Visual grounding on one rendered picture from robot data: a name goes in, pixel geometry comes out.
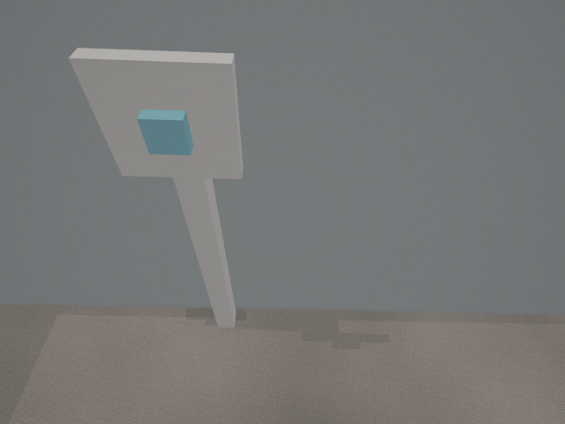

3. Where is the panel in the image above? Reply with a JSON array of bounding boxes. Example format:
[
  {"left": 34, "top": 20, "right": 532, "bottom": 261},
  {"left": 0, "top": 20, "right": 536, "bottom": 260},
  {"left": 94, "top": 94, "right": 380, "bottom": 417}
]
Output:
[{"left": 69, "top": 48, "right": 243, "bottom": 328}]

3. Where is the button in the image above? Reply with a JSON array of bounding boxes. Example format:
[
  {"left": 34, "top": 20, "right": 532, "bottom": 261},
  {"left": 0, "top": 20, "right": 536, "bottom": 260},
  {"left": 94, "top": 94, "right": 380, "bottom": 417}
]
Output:
[{"left": 137, "top": 110, "right": 193, "bottom": 155}]

